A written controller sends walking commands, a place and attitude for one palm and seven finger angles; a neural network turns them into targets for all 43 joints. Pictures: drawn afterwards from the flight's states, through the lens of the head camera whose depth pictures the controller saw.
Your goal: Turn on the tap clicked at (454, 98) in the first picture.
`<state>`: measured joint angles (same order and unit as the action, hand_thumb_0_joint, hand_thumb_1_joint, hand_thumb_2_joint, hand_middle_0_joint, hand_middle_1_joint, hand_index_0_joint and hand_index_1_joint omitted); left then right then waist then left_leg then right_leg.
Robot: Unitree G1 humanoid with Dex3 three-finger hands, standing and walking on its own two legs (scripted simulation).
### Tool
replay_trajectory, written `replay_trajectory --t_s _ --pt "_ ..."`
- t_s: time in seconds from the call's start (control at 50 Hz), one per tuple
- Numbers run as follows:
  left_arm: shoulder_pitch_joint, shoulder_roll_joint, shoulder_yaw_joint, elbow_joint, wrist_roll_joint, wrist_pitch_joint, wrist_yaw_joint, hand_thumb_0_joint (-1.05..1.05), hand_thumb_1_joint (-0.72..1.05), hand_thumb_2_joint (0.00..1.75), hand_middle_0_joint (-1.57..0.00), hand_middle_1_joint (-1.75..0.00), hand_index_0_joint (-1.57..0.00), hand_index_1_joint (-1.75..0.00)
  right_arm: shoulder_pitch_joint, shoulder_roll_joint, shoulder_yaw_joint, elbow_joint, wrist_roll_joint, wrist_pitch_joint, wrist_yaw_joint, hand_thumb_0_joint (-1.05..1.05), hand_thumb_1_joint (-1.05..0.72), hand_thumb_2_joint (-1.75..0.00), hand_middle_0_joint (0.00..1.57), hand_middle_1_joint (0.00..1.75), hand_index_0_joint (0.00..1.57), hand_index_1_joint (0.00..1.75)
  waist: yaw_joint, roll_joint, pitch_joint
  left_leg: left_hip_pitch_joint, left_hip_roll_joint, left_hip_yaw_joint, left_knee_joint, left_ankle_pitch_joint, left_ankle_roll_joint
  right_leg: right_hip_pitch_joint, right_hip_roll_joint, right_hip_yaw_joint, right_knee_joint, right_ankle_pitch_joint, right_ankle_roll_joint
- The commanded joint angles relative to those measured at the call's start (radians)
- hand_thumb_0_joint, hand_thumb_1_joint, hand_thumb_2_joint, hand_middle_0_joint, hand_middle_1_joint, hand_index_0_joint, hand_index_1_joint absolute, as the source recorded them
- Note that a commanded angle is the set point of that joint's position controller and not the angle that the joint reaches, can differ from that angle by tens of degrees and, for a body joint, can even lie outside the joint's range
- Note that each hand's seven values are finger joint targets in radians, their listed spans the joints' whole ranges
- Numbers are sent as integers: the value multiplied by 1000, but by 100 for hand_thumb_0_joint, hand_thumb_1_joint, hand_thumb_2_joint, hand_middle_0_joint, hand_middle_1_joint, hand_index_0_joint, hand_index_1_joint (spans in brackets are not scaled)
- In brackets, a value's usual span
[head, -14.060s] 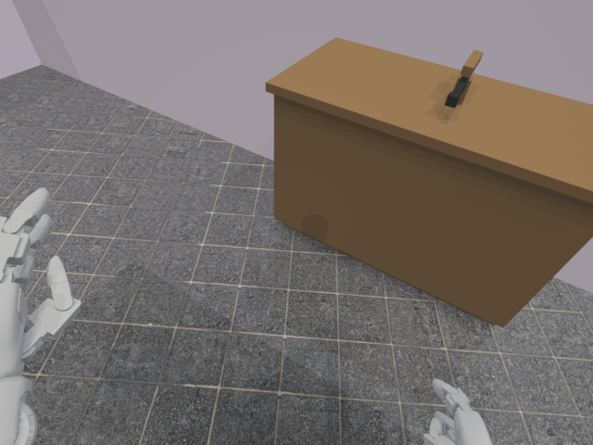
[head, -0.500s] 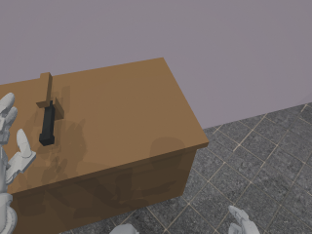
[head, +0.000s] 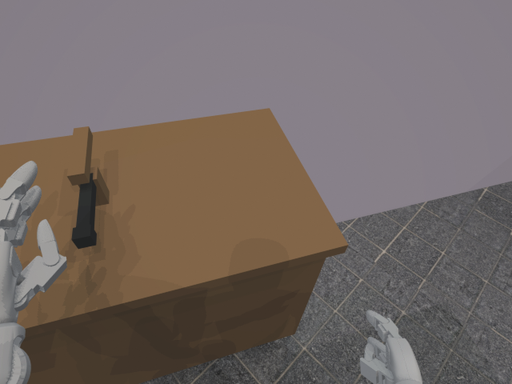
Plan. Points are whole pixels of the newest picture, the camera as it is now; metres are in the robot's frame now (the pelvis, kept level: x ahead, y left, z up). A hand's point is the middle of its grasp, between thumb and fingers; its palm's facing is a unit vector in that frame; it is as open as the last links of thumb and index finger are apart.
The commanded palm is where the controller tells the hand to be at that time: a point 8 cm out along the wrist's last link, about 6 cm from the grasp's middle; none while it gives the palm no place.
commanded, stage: come to a stop and stand still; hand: left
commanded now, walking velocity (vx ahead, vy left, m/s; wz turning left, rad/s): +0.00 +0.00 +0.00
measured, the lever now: (84, 236) +0.32 +0.33 +0.03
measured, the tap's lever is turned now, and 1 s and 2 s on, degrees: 0 0 0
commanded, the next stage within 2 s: look again from close up in 1.40 s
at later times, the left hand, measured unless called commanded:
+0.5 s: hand out of the picture +0.19 +0.32 +0.17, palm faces +0.43 -0.81 -0.40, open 7.5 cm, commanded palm +0.12 +0.33 +0.18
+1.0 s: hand (26, 242) +0.22 +0.30 +0.16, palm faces +0.40 -0.84 -0.35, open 7.5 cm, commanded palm +0.16 +0.33 +0.18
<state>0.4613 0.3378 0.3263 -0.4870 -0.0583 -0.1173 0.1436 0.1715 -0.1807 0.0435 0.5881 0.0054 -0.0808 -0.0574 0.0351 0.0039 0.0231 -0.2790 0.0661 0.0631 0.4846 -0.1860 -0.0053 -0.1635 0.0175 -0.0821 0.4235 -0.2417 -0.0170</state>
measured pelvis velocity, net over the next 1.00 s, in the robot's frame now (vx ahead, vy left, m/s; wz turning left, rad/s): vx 0.00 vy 0.04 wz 0.01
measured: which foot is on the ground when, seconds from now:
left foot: down 0.00-1.00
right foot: down 0.00-1.00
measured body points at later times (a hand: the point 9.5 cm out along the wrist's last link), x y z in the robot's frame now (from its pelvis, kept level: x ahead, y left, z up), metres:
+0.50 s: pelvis -0.04 +0.05 +0.00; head -0.01 +0.09 +0.44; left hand +0.16 +0.36 +0.19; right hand +0.11 -0.18 -0.08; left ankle +0.05 +0.12 -0.74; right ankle -0.01 -0.10 -0.74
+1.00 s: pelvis +0.00 +0.04 +0.00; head +0.03 +0.08 +0.45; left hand +0.19 +0.34 +0.18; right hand +0.19 -0.17 -0.06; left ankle +0.05 +0.12 -0.74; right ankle -0.01 -0.10 -0.74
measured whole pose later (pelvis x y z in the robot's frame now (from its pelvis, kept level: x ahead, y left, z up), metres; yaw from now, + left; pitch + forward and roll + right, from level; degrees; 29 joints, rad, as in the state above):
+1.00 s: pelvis +0.00 +0.04 +0.00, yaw +1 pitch -1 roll -2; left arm 0.38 0.36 0.35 -0.46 -0.01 -0.24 0.10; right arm 0.19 -0.19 0.03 0.59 0.00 -0.16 -0.01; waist 0.04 -0.04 0.06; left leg -0.28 -0.01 0.04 0.47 -0.18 0.06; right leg -0.15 0.00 0.01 0.38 -0.22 0.03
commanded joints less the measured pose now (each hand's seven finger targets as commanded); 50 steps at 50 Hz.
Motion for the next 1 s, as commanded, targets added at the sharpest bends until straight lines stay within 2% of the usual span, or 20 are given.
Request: replay_trajectory --t_s 0.0,0.02,0.04,0.06,0.1,0.12,0.16,0.2,0.22,0.24,0.32,0.34,0.42,0.46,0.6,0.62,0.74,0.8,0.9,0.98 --pt "-570 344 249 168 74 -127 -46 0 90 90 -20 -30 -20 -30 -4 -55 -62 -55 -11 -99 -4 0 -90 -90 20 30 20 30 -10 -161 -83 65 -84 -34 56 80 29 -154 -188 233 -147 297 -40" --pt "-386 283 207 15 13 -116 -25 0 90 90 -20 -30 -20 -30 -55 -113 -94 -124 19 -89 15 0 -90 -90 20 30 20 30 19 46 -76 147 -35 -16 15 141 17 -120 -162 197 -73 384 -25" --pt "-384 177 111 76 26 -118 -37 0 90 90 -20 -30 -20 -30 -9 -135 -107 -139 13 -99 13 0 -90 -90 20 30 20 30 9 73 -129 162 -11 5 14 158 16 -84 -141 195 -38 347 -11" --pt "-348 177 86 -6 15 -134 -47 0 90 90 -20 -30 -20 -30 -18 -144 -101 -146 12 -104 19 0 -90 -90 20 30 20 30 15 130 -158 155 0 -28 -14 172 29 -44 -123 169 -24 286 19" --pt "-210 140 42 -106 9 -143 -49 0 90 90 -20 -30 -20 -30 -46 -135 -95 -167 17 -105 46 0 -90 -90 20 30 20 30 22 104 -151 124 5 -33 -30 90 37 -35 -111 161 -49 142 42" --pt "-120 103 17 -110 1 -142 -50 0 90 90 -20 -30 -20 -30 -60 -122 -89 -165 26 -107 54 0 -90 -90 20 30 20 30 18 71 -147 122 15 -44 -49 34 42 -36 -101 137 -48 77 34" --pt "-91 183 79 -182 10 -146 -47 0 90 90 -20 -30 -20 -30 -69 -135 -85 -192 16 -105 50 0 -90 -90 20 30 20 30 14 -49 -97 52 -2 -60 -64 -158 31 -79 -102 146 -121 -147 10" --pt "-75 248 157 -183 9 -152 -40 0 90 90 -20 -30 -20 -30 -65 -138 -85 -194 11 -99 33 0 -90 -90 20 30 20 30 2 -132 -42 62 -31 -47 -30 -221 19 -192 -121 169 -188 -342 -17" --pt "-62 320 234 -200 8 -156 -29 0 90 90 -20 -30 -20 -30 -73 -141 -80 -185 12 -93 25 0 -90 -90 20 30 20 30 0 -105 -35 90 -23 -54 -42 -207 16 -228 -115 146 -180 -358 -23" --pt "-74 284 222 -192 5 -162 -30 0 90 90 -20 -30 -20 -30 -67 -137 -77 -191 5 -93 16 0 -90 -90 20 30 20 30 -11 -77 -32 55 -13 -82 -83 -243 24 -202 -103 119 -151 -349 -16" --pt "-206 302 248 -250 21 -199 -21 0 90 90 -20 -30 -20 -30 -72 -149 -76 -182 11 -119 7 0 -90 -90 20 30 20 30 -4 216 -50 -86 92 -217 -296 -407 67 2 -11 51 86 -127 13" --pt "-217 283 237 -232 28 -205 -23 0 90 90 -20 -30 -20 -30 -50 -152 -83 -176 5 -128 8 0 -90 -90 20 30 20 30 -3 223 -73 -98 108 -223 -301 -434 76 34 -8 45 118 -103 11" --pt "-164 200 158 -224 34 -207 -37 0 90 90 -20 -30 -20 -30 -24 -147 -86 -163 10 -163 36 0 -90 -90 20 30 20 30 -9 184 -129 -6 92 -193 -249 -382 65 26 -11 50 62 -58 6" --pt "-135 177 130 -212 45 -197 -37 0 90 90 -20 -30 -20 -30 -11 -155 -90 -150 9 -165 44 0 -90 -90 20 30 20 30 -11 130 -113 -48 91 -205 -249 -428 63 39 -10 56 47 -72 4" --pt "-159 184 142 -141 56 -176 -31 0 90 90 -20 -30 -20 -30 -20 -152 -88 -128 5 -140 49 0 -90 -90 20 30 20 30 -17 42 -49 -42 56 -178 -210 -407 47 -23 -12 84 -50 -99 0" --pt "-185 206 159 -161 56 -177 -30 0 90 90 -20 -30 -20 -30 -34 -151 -85 -125 8 -139 46 0 -90 -90 20 30 20 30 -22 62 -42 -10 55 -176 -217 -386 43 -50 -8 85 -56 -93 3" --pt "-245 182 123 -192 57 -189 -28 0 90 90 -20 -30 -20 -30 -55 -136 -71 -134 4 -147 37 0 -90 -90 20 30 20 30 -13 134 -59 -12 61 -204 -250 -388 53 -2 -14 102 -50 -51 2" --pt "-212 177 117 -194 52 -188 -26 0 90 90 -20 -30 -20 -30 -46 -137 -74 -137 2 -149 39 0 -90 -90 20 30 20 30 -9 66 -90 40 35 -170 -183 -260 49 -8 -34 127 -93 -3 -4" --pt "-176 176 115 -185 44 -184 -27 0 90 90 -20 -30 -20 -30 -47 -139 -78 -139 3 -139 38 0 -90 -90 20 30 20 30 -13 94 -111 90 25 -151 -152 -102 37 -14 -45 134 -89 72 -6" --pt "-140 192 136 -189 32 -182 -30 0 90 90 -20 -30 -20 -30 -44 -143 -81 -142 3 -122 33 0 -90 -90 20 30 20 30 -12 71 -145 122 23 -140 -123 67 32 8 -49 116 -72 158 -2"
